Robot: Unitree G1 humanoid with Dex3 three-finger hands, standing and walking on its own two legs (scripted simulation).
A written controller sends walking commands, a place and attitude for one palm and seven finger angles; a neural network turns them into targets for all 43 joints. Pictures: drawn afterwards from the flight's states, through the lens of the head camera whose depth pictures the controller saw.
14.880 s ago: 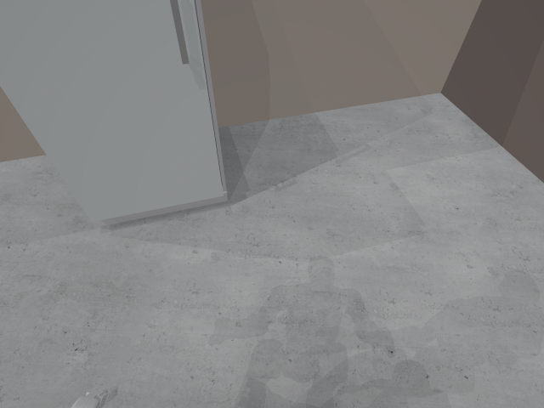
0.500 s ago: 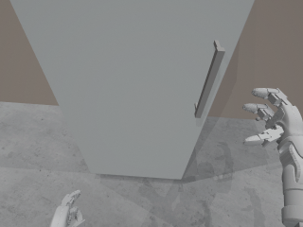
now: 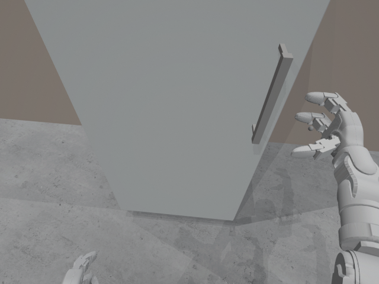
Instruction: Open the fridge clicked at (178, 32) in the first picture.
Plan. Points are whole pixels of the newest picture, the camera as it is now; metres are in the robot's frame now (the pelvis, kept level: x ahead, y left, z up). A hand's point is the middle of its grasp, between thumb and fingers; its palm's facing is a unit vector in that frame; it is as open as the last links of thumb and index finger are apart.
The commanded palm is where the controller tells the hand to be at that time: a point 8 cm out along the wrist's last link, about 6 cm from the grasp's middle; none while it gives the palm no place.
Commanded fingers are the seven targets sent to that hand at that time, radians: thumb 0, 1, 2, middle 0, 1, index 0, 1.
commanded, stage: move the hooked fingers beside the handle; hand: right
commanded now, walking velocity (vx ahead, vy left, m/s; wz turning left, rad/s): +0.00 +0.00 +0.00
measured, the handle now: (267, 100) +0.51 -0.13 +0.13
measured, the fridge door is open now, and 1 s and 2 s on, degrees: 0 0 0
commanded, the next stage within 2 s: feel for the door with the fingertips in 1.08 s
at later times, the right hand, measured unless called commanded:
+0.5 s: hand (299, 115) +0.45 -0.19 +0.14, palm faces +0.01 +1.00 +0.01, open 14.0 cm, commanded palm +0.42 -0.24 +0.14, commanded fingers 0.00 0.50 -0.30 0.30 1.20 0.30 1.20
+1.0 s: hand (295, 114) +0.45 -0.18 +0.14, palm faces +0.02 +1.00 +0.01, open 14.0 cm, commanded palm +0.42 -0.24 +0.14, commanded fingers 0.00 0.50 -0.30 0.30 1.20 0.30 1.20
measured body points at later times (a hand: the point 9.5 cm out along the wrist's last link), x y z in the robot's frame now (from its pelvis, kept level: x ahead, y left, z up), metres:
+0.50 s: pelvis +0.01 +0.00 +0.00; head +0.04 +0.00 +0.44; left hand +0.06 +0.27 -0.12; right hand +0.45 -0.25 +0.14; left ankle -0.03 +0.12 -0.73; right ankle +0.06 -0.12 -0.73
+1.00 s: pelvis +0.01 +0.00 -0.01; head +0.04 +0.00 +0.44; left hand +0.11 +0.26 -0.11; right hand +0.44 -0.24 +0.15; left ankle -0.03 +0.12 -0.73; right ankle +0.06 -0.12 -0.73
